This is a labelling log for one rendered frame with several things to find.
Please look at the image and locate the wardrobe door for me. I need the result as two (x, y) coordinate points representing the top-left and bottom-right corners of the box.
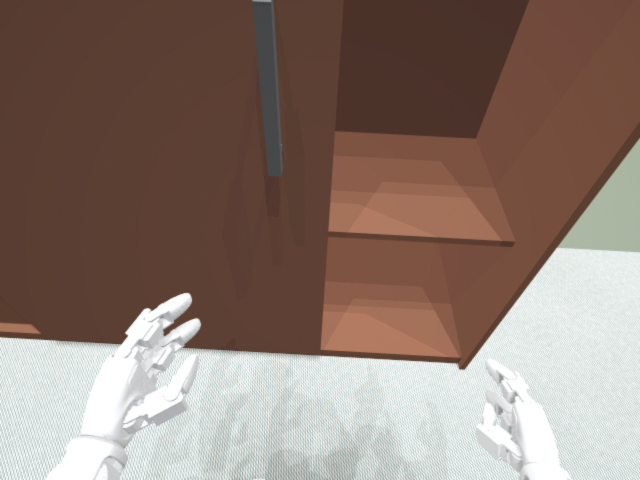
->
(0, 0), (344, 355)
(0, 296), (30, 324)

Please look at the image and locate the robot left hand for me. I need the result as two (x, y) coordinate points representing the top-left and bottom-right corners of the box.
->
(80, 293), (201, 448)

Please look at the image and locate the robot right hand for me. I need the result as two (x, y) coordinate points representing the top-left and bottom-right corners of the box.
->
(477, 359), (560, 475)

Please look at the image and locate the handle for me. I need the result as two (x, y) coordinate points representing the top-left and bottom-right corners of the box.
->
(252, 0), (283, 177)

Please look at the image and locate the left robot forearm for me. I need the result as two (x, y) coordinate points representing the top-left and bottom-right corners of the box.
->
(45, 436), (128, 480)

